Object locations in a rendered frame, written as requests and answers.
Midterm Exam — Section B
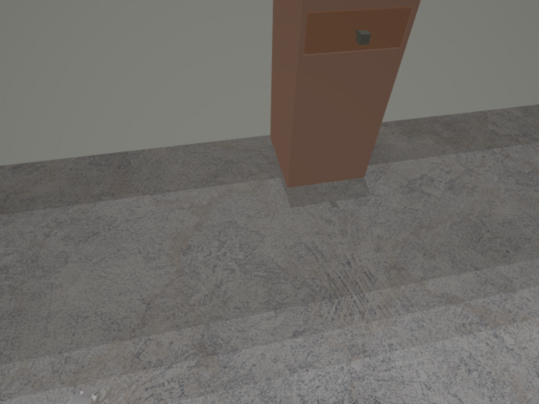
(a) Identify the robot left hand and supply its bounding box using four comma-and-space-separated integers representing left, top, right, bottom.
67, 385, 112, 404

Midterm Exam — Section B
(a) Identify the handle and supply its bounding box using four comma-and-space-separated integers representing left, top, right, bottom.
355, 29, 371, 45

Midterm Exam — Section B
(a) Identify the cabinet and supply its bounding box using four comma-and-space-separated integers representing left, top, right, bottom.
270, 0, 421, 188

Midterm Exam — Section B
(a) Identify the drawer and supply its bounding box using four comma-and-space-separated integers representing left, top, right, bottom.
303, 6, 412, 55

